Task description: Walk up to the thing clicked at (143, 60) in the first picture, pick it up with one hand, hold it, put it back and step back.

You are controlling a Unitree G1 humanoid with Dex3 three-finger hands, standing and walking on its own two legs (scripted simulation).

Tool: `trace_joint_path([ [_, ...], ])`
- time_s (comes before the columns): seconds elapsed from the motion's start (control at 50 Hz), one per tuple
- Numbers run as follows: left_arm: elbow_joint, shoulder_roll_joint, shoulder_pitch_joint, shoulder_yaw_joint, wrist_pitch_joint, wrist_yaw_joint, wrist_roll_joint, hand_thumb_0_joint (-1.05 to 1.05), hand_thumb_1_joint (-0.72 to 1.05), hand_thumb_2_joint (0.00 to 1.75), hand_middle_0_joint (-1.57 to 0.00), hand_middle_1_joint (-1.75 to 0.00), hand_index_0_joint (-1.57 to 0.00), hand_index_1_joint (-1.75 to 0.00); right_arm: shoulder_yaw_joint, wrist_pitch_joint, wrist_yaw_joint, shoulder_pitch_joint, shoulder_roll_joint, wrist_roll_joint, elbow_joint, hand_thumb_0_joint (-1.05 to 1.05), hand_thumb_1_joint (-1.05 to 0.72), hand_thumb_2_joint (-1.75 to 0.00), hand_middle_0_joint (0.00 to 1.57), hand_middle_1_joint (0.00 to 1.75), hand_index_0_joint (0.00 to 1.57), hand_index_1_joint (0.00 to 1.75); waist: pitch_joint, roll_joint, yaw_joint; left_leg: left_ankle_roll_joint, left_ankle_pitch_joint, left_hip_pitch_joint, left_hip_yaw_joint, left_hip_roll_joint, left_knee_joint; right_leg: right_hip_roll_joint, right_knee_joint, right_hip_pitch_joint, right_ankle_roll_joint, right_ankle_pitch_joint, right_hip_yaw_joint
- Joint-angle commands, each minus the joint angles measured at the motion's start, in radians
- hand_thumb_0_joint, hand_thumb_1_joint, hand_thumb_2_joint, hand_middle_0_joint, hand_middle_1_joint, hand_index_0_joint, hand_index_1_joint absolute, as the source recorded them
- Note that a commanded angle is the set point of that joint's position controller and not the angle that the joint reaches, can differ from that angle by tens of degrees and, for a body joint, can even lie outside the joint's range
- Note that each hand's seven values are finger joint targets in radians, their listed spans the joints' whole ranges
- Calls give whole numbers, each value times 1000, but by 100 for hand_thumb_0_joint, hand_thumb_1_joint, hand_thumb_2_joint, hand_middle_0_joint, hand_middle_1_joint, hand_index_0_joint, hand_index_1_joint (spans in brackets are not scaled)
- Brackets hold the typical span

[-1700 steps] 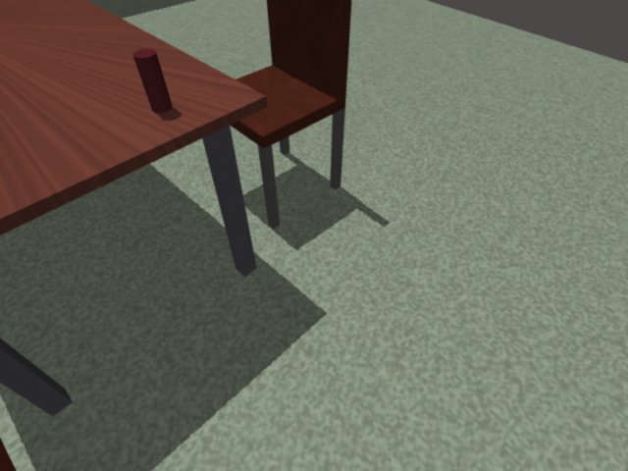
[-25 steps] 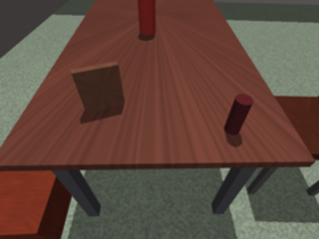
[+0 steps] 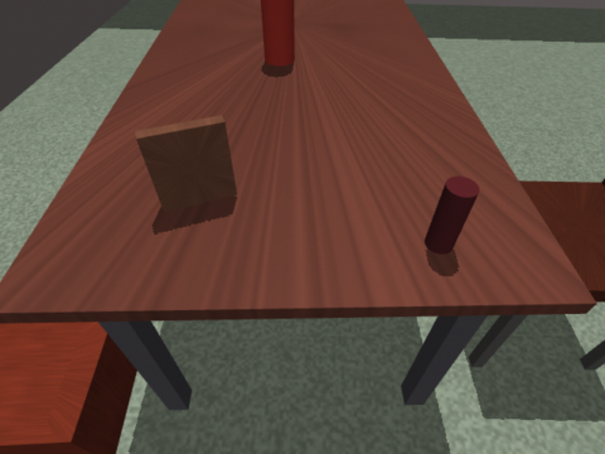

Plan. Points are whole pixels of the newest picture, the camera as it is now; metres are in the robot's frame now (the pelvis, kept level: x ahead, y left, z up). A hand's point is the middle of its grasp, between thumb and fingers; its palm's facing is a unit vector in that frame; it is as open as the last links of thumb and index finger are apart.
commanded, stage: stand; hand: right
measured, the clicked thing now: (449, 217) +0.49 -0.23 +0.03
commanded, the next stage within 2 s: step back in 1.76 s
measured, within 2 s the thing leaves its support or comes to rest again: neither
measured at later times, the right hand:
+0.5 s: hand out of the picture +0.07 -0.25 -0.16, palm faces -0.03 +0.94 -0.34, open 7.4 cm
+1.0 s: hand out of the picture +0.07 -0.25 -0.16, palm faces -0.03 +0.94 -0.34, open 7.4 cm
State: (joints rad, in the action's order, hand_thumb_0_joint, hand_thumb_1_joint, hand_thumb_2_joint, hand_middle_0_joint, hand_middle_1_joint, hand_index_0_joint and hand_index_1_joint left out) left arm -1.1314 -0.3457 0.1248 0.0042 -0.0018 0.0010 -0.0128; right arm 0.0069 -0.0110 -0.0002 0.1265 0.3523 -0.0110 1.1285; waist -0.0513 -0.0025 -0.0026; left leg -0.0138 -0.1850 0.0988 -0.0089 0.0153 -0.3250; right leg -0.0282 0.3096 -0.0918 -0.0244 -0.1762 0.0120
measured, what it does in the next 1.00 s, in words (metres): stands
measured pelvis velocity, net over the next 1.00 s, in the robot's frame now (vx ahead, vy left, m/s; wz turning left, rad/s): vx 0.00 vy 0.00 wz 0.00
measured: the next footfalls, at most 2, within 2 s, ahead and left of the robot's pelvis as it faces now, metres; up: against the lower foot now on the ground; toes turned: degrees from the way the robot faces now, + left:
none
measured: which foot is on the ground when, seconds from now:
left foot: down 0.00-1.00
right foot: down 0.00-1.00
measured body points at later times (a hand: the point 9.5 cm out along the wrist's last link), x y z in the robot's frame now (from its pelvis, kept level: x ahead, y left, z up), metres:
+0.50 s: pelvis +0.00 +0.00 +0.00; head +0.01 +0.00 +0.45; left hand +0.07 +0.30 -0.13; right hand +0.07 -0.30 -0.13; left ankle +0.00 +0.13 -0.75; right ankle +0.00 -0.13 -0.75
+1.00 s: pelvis +0.00 +0.00 +0.00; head +0.02 +0.00 +0.45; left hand +0.07 +0.30 -0.13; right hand +0.07 -0.30 -0.14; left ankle +0.00 +0.13 -0.75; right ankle +0.00 -0.13 -0.75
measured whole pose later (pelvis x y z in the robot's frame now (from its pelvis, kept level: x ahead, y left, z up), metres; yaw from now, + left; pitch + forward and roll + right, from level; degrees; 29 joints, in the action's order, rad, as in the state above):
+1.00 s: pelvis +0.00 +0.00 +0.00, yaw +0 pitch -2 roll +0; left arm -1.13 -0.35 0.13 0.01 0.00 0.00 -0.01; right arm 0.00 -0.01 0.00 0.12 0.35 -0.01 1.13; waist -0.06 0.00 0.00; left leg -0.01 -0.19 0.10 -0.01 0.01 -0.32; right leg -0.03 0.32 -0.10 -0.03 -0.19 0.01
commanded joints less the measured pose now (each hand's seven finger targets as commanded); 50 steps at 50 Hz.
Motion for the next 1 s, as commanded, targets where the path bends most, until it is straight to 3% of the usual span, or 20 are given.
trace_joint_path([
  [0.0,60,-216,-33,-42,-23,10,2,0,90,90,-20,-30,-20,-30,-38,-18,-12,-29,212,-1,-54,0,-90,-90,20,30,20,30,56,5,3,35,100,18,-77,109,60,-104,-59,2,39,87,-83],
  [0.1,54,-214,-25,-41,-23,9,3,0,90,90,-20,-30,-20,-30,-39,-18,-9,-30,211,0,-53,0,-90,-90,20,30,20,30,42,7,2,33,84,24,-86,107,69,-101,-56,-8,39,64,-79],
  [0.28,61,-218,-23,-42,-24,9,1,0,90,90,-20,-30,-20,-30,-42,-22,-12,-34,214,2,-54,0,-90,-90,20,30,20,30,75,9,5,34,170,-7,-86,114,50,-106,-39,14,42,140,-78],
  [0.46,60,-211,-21,-41,-22,10,1,0,90,90,-20,-30,-20,-30,-42,-19,-11,-30,219,2,-54,0,-90,-90,20,30,20,30,55,10,5,35,118,8,-85,110,61,-105,-51,-5,40,87,-76],
  [0.54,66,-215,-25,-43,-23,9,1,0,90,90,-20,-30,-20,-30,-41,-24,-12,-30,219,1,-55,0,-90,-90,20,30,20,30,80,-3,6,36,166,-4,-82,114,50,-111,-36,15,42,138,-81],
  [0.78,62,-214,-23,-40,-22,9,4,0,90,90,-20,-30,-20,-30,-41,-21,-11,-34,212,3,-54,0,-90,-90,20,30,20,30,55,7,4,31,134,2,-85,110,63,-105,-44,-9,40,97,-77],
  [0.98,64,-216,-28,-42,-26,10,5,0,90,90,-20,-30,-20,-30,-42,-22,-10,-29,211,2,-53,0,-90,-90,20,30,20,30,69,9,4,32,165,1,-79,109,52,-111,-42,11,42,136,-81],
])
